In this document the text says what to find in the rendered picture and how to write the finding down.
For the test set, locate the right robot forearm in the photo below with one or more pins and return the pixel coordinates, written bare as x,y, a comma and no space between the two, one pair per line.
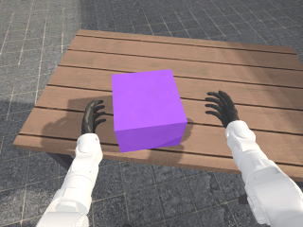
248,157

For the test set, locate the carton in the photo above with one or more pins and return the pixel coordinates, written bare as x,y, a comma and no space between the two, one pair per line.
148,111

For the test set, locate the left robot upper arm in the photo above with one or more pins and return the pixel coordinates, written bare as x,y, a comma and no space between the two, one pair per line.
64,219

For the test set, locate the table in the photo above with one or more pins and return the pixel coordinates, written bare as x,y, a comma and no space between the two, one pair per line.
265,82

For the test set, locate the right robot upper arm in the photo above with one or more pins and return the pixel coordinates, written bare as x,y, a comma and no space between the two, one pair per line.
273,200

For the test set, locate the right robot hand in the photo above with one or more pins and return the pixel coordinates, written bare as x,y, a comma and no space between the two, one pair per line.
226,110

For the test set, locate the left robot hand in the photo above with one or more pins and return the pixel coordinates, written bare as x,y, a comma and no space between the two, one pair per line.
89,123

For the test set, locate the left robot forearm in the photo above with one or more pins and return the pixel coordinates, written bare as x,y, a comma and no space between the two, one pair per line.
75,193

